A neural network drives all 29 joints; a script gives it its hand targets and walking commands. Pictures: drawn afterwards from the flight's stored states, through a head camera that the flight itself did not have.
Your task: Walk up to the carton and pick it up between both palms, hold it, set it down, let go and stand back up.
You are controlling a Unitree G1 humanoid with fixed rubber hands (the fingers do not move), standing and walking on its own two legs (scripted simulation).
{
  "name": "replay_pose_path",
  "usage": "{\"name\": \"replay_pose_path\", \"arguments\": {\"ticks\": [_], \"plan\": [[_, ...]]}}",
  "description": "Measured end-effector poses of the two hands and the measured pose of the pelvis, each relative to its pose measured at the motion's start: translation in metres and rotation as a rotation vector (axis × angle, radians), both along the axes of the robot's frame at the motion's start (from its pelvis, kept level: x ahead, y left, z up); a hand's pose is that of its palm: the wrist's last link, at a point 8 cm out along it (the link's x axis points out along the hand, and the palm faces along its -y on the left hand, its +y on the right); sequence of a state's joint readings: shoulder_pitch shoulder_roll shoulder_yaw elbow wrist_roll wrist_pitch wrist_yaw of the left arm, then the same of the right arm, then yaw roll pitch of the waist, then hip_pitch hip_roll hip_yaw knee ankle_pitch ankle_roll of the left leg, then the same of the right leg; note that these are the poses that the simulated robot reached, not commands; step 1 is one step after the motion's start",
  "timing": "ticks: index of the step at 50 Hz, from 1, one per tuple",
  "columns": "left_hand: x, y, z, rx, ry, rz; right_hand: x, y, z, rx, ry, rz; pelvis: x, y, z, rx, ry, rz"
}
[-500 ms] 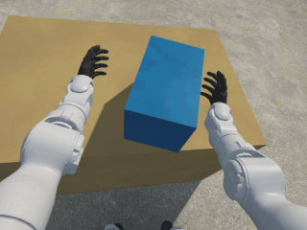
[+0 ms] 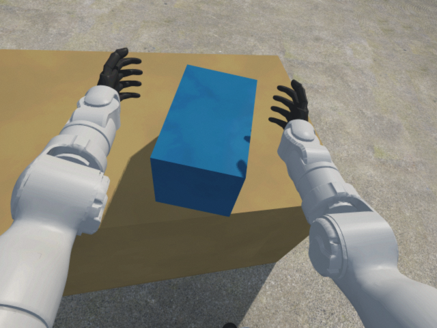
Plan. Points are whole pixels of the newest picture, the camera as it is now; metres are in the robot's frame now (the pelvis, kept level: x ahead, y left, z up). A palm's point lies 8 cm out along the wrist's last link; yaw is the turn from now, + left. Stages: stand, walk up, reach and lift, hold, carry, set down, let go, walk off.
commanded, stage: set down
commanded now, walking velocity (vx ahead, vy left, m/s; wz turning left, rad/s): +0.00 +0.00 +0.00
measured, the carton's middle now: (207, 139) +0.53 -0.06 -0.03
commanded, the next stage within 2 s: none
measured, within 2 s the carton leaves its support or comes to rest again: neither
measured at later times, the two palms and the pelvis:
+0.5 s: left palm (98, 114) +0.49 +0.16 +0.10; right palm (280, 144) +0.41 -0.17 +0.09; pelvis +0.02 +0.00 +0.01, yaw -1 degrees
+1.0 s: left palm (84, 152) +0.43 +0.18 +0.07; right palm (281, 173) +0.36 -0.16 +0.07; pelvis +0.00 +0.00 +0.01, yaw -1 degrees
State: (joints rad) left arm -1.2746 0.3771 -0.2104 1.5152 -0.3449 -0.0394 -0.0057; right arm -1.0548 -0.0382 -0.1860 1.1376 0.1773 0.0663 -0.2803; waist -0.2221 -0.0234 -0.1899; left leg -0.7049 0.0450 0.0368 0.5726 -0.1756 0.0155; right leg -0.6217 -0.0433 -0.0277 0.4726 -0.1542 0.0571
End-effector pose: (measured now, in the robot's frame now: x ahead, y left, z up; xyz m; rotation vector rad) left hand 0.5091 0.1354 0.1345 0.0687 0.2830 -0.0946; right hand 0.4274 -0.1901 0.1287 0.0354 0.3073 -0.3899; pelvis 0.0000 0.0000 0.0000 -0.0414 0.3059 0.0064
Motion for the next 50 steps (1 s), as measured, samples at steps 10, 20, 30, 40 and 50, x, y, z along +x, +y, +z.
{"name": "replay_pose_path", "arguments": {"ticks": [10,20,30,40,50], "plan": [[-0.004,0.011,-0.009,0.008,0.023,0.011,-0.003,0.004,-0.017,0.023,-0.008,0.001,0.013,-0.01,0.007,0.005,-0.044,0.003],[-0.012,0.019,-0.025,0.016,0.02,-0.025,-0.01,0.014,-0.029,0.026,-0.028,-0.009,0.023,-0.007,0.011,-0.003,-0.086,0.001],[-0.035,0.037,-0.043,0.006,0.03,-0.02,-0.032,0.029,-0.048,0.03,-0.04,-0.007,0.022,0.003,0.013,-0.009,-0.137,-0.016],[-0.067,0.053,-0.05,0.02,0.03,-0.008,-0.056,0.026,-0.064,0.058,-0.038,-0.031,0.011,0.01,0.011,-0.017,-0.167,-0.011],[-0.082,0.049,-0.063,-0.025,0.045,-0.012,-0.069,0.028,-0.059,0.03,-0.029,-0.006,0.003,0.005,0.01,-0.002,-0.193,-0.017]]}}
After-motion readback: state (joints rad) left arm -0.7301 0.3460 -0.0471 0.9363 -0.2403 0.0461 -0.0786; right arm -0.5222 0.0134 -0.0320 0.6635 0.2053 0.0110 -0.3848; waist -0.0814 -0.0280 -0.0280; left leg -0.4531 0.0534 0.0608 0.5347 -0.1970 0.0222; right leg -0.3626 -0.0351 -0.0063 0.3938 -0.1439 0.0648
